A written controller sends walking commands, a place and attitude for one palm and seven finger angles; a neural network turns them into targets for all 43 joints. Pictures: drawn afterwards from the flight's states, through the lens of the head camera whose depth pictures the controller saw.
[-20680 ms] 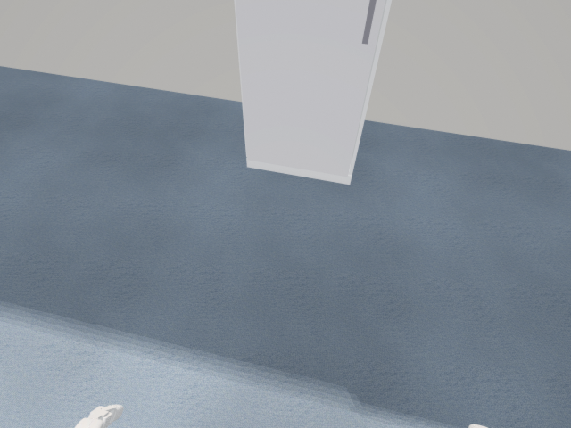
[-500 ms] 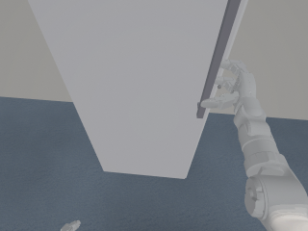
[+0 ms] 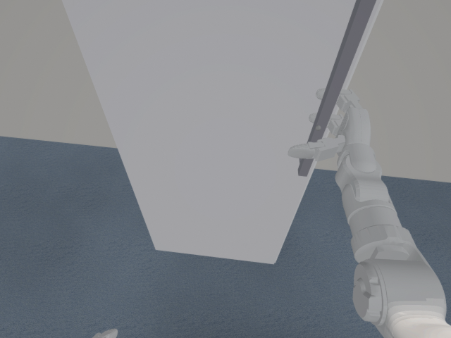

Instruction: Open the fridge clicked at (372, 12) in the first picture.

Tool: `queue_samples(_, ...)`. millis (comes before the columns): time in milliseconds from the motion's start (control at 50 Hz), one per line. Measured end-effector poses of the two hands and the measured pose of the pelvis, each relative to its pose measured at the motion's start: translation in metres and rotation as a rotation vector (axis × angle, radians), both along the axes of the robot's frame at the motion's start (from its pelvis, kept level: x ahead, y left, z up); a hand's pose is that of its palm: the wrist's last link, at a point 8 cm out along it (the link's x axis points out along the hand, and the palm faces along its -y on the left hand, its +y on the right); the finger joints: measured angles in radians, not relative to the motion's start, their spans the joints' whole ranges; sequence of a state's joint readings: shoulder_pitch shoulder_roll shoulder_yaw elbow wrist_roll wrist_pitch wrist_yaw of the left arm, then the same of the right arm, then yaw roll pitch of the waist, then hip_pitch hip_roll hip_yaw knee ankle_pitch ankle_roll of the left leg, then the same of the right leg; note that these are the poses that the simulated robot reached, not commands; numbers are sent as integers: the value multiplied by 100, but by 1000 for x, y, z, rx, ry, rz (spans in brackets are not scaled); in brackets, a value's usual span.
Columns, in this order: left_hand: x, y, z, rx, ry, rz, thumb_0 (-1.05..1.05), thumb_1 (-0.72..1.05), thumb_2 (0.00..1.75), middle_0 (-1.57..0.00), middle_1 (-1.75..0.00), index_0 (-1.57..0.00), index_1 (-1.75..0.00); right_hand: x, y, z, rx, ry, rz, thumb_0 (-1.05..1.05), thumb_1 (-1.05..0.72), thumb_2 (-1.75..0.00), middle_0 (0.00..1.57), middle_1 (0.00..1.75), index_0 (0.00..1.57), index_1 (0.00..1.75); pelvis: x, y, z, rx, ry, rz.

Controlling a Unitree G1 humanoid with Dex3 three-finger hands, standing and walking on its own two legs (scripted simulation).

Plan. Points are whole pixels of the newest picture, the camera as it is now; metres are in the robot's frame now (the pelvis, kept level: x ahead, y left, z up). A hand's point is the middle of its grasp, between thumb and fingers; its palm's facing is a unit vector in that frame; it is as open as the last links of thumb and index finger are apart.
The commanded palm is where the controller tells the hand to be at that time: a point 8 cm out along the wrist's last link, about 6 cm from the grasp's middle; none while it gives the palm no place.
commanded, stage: slide the fingers in behind the handle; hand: right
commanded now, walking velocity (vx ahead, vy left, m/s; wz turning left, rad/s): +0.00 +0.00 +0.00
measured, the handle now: (329, 89) +0.52 -0.11 +0.21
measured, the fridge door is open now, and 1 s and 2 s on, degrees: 0 0 0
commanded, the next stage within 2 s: grip the handle and tug to test in 0.76 s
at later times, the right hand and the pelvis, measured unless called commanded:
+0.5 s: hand (310, 126) +0.46 -0.08 +0.16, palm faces +0.01 +1.00 -0.01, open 14.1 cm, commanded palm +0.43 -0.13 +0.16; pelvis +0.00 +0.01 +0.00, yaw -1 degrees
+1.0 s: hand (313, 124) +0.47 -0.09 +0.16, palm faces +0.00 +1.00 +0.00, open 13.6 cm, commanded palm +0.44 -0.14 +0.16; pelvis +0.01 +0.00 +0.00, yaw +0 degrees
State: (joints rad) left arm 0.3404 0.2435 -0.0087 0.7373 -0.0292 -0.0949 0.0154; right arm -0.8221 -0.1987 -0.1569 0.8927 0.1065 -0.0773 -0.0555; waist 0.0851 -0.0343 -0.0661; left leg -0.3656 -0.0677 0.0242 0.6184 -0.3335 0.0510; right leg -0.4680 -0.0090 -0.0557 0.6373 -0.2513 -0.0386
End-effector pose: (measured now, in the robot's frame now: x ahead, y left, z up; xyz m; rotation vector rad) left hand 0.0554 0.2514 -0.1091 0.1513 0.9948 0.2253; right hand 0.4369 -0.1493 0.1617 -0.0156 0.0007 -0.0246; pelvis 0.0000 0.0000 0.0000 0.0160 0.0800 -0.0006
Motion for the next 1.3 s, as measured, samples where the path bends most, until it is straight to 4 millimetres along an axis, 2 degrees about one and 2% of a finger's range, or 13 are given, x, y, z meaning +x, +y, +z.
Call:
queue_samples(300,10,14,1,8,-6,-22,1,91,90,-20,-30,-20,-30,1,13,1,5,22,4,-2,50,-30,29,120,30,120,-3,11,1,-3,4,-16)
queue_samples(580,18,9,1,-8,-12,-24,1,91,90,-20,-30,-20,-30,3,11,0,14,16,15,-2,50,-30,30,120,29,120,4,10,2,-6,5,-10)
queue_samples(940,19,-2,3,4,-4,-15,1,91,90,-20,-30,-20,-30,10,8,-4,32,16,28,-2,49,-31,30,120,30,121,8,-3,2,0,13,-4)
queue_samples(1080,17,-7,2,-6,-5,-7,1,91,90,-20,-30,-20,-30,7,4,-2,14,14,26,-2,33,-38,31,123,32,123,10,-6,2,2,7,0)
queue_samples(1180,15,-9,3,0,2,-6,1,91,90,-20,-30,-20,-30,5,0,-8,22,44,21,-1,13,-46,34,125,34,126,7,-7,2,5,2,-4)
queue_samples(1300,13,-8,3,9,0,-14,1,91,90,-20,-30,-20,-30,5,1,-3,23,10,25,-1,-13,-58,36,129,37,129,3,-9,1,7,4,-7)
